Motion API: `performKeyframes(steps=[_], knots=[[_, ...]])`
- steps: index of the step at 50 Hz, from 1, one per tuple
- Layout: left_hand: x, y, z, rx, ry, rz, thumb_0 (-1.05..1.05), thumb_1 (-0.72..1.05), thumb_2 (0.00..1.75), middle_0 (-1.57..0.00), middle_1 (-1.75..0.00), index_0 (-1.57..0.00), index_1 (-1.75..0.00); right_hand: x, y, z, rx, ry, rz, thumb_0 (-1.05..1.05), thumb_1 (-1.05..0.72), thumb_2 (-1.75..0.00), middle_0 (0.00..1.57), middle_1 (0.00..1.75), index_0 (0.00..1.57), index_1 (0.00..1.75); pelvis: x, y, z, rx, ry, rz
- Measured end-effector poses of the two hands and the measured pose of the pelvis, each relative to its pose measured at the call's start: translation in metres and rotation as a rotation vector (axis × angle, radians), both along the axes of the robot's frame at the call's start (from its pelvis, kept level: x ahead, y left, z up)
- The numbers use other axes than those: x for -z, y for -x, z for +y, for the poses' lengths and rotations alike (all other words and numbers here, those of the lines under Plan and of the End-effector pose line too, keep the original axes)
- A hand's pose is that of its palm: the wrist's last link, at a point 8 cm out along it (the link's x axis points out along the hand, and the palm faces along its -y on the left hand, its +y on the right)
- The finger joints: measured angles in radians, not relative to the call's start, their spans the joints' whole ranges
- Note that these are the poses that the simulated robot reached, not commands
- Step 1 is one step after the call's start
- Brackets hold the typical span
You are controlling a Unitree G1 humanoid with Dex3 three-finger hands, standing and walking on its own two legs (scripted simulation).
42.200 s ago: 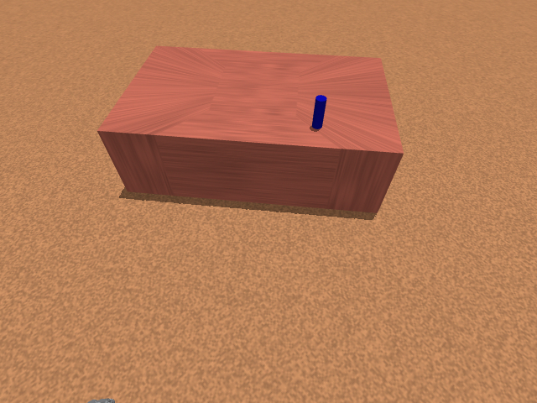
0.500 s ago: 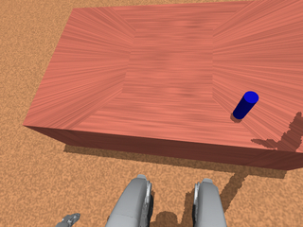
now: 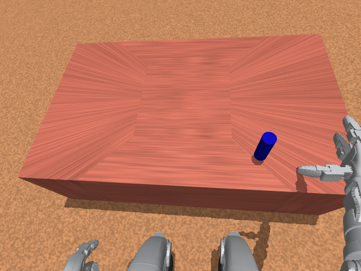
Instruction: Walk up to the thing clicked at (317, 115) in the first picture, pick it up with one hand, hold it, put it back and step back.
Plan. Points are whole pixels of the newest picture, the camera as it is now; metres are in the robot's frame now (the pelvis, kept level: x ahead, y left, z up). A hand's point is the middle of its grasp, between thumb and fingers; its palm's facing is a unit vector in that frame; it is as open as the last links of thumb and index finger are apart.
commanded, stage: home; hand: right
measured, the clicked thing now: (264, 147) +0.48 -0.21 -0.23
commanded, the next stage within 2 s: none
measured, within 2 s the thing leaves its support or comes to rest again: neither
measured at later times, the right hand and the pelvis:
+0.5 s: hand (281, 224) +0.22 -0.17 -0.03, palm faces +0.14 +0.97 -0.21, open 16.7 cm; pelvis +0.02 +0.02 +0.03, yaw -2 degrees
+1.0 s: hand (274, 252) +0.17 -0.15 -0.02, palm faces +0.18 +0.95 -0.26, open 17.3 cm; pelvis +0.00 +0.04 +0.03, yaw -2 degrees
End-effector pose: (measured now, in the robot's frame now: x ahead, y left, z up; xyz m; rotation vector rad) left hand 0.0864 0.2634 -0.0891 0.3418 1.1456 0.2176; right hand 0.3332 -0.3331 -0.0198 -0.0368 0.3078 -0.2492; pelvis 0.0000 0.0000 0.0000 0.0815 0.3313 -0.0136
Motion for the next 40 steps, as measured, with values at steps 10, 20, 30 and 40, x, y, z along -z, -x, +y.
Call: performKeyframes(steps=[10, 20, 30, 40], knots=[[0.008, -0.042, -0.009, 0.033, 0.055, -0.104, 0.01, 0.93, 0.88, -0.21, -0.29, -0.21, -0.29, 0.026, 0.047, 0.041, -0.065, -0.029, 0.095, -0.01, 0.16, -0.24, 0.14, 0.16, 0.14, 0.16, 0.002, -0.001, 0.007, 0.004, 0.019, -0.032], [-0.025, -0.065, -0.009, 0.007, 0.089, -0.214, 0.01, 0.91, 0.90, -0.21, -0.29, -0.20, -0.29, 0.003, 0.103, 0.090, -0.056, 0.068, 0.278, -0.01, 0.35, -0.15, 0.08, 0.09, 0.09, 0.09, -0.025, -0.016, 0.017, 0.013, 0.039, -0.125], [-0.051, -0.093, -0.006, 0.020, 0.097, -0.387, 0.01, 0.90, 0.90, -0.21, -0.29, -0.20, -0.30, -0.017, 0.174, 0.130, -0.034, 0.077, 0.367, -0.01, 0.43, -0.12, 0.07, 0.07, 0.07, 0.07, -0.032, -0.018, 0.026, 0.022, 0.051, -0.191], [-0.057, -0.097, -0.002, 0.067, 0.081, -0.464, 0.01, 0.90, 0.90, -0.21, -0.30, -0.20, -0.30, -0.020, 0.192, 0.135, 0.015, 0.104, 0.396, -0.01, 0.47, -0.09, 0.06, 0.06, 0.07, 0.06, -0.030, -0.008, 0.036, 0.032, 0.061, -0.213]])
